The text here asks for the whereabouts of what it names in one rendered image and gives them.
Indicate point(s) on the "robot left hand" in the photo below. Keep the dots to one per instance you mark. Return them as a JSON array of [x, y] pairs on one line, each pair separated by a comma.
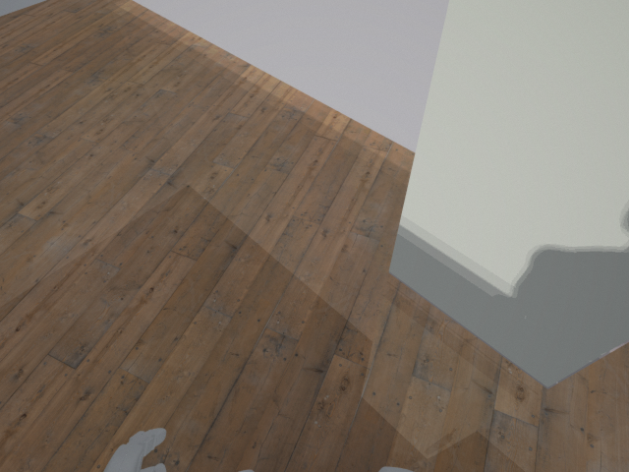
[[129, 457]]

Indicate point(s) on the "fridge door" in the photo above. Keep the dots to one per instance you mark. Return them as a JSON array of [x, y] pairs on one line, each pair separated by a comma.
[[516, 217]]

